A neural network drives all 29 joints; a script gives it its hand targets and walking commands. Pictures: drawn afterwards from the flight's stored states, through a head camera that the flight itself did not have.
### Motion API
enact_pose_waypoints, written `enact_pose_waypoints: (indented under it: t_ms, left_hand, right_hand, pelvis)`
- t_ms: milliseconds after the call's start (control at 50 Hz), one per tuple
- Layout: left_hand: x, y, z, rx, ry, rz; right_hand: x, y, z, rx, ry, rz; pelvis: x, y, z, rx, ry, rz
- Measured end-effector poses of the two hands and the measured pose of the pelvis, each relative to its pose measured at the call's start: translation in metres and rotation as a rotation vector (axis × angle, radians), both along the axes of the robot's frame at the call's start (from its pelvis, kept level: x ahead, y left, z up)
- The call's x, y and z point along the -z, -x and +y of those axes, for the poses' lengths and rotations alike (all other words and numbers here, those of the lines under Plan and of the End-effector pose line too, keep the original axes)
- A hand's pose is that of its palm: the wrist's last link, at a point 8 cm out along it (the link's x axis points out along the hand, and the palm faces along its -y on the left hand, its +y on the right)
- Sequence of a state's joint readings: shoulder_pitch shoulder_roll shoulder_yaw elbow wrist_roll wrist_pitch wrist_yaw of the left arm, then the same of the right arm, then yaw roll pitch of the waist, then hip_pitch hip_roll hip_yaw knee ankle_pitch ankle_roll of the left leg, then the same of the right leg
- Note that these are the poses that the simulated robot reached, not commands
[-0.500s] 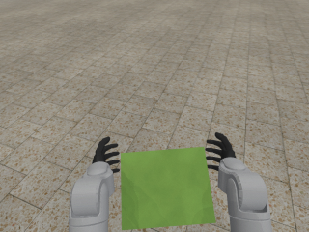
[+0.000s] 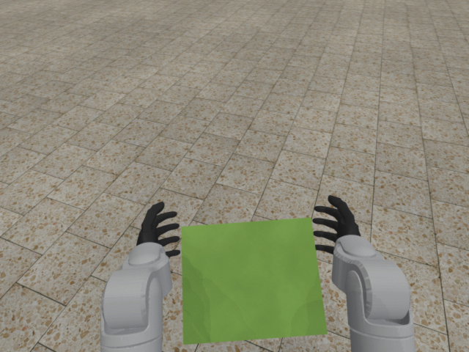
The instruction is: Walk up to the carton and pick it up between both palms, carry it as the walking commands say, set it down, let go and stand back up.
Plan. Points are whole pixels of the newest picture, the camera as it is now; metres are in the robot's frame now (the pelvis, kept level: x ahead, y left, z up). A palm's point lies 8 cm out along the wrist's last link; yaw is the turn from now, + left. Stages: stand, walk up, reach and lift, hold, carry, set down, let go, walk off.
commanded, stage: carry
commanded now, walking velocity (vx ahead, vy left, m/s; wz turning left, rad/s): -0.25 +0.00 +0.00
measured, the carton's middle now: (249, 274) +0.28 +0.00 -0.01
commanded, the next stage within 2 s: none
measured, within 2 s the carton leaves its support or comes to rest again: neither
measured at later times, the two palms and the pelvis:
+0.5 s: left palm (153, 284) +0.21 +0.13 +0.11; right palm (373, 280) +0.21 -0.16 +0.11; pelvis -0.05 -0.01 +0.00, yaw +0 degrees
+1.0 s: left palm (156, 266) +0.24 +0.13 +0.11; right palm (362, 259) +0.24 -0.16 +0.11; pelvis -0.03 -0.01 +0.00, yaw +0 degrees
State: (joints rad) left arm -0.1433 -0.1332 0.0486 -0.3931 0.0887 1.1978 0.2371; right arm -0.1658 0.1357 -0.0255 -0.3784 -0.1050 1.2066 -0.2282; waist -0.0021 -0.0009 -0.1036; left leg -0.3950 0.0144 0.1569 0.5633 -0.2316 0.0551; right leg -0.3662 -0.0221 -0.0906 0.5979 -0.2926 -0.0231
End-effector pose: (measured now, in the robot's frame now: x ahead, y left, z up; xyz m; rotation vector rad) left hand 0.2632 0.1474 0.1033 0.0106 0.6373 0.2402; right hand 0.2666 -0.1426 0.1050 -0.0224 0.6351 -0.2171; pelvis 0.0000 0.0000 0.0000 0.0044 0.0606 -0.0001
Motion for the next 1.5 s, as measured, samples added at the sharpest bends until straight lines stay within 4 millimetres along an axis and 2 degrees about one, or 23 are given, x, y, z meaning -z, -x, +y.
enact_pose_waypoints:
  t_ms: [160, 300, 420, 580, 820, 1240, 1500]
  left_hand:
    - [0.005, 0.029, -0.002, -0.012, -0.002, 0.022]
    - [0.003, 0.049, -0.008, -0.005, 0.000, 0.032]
    - [-0.004, 0.054, -0.013, 0.007, -0.001, 0.024]
    - [-0.010, 0.053, -0.018, 0.017, -0.007, 0.013]
    - [-0.005, 0.042, -0.015, 0.010, -0.007, 0.020]
    - [0.001, 0.000, -0.014, 0.013, -0.005, 0.016]
    - [0.004, -0.017, -0.015, 0.013, -0.007, 0.013]
  right_hand:
    - [0.007, 0.025, -0.002, -0.013, -0.006, 0.023]
    - [0.006, 0.047, -0.008, -0.010, -0.005, 0.033]
    - [-0.002, 0.056, -0.014, 0.003, -0.005, 0.025]
    - [-0.007, 0.059, -0.018, 0.015, -0.010, 0.014]
    - [-0.004, 0.046, -0.015, 0.008, -0.011, 0.021]
    - [0.001, 0.003, -0.014, 0.006, -0.005, 0.017]
    - [0.004, -0.015, -0.015, 0.001, -0.004, 0.014]
  pelvis:
    - [0.004, 0.025, -0.005, -0.005, -0.004, -0.013]
    - [0.003, 0.044, -0.010, -0.007, -0.004, -0.019]
    - [-0.001, 0.052, -0.012, -0.005, -0.003, -0.020]
    - [-0.004, 0.054, -0.013, -0.003, -0.003, -0.022]
    - [-0.004, 0.043, -0.013, -0.004, 0.003, -0.016]
    - [-0.006, 0.003, -0.012, -0.004, 0.003, 0.007]
    - [-0.006, -0.012, -0.013, -0.003, 0.003, 0.012]
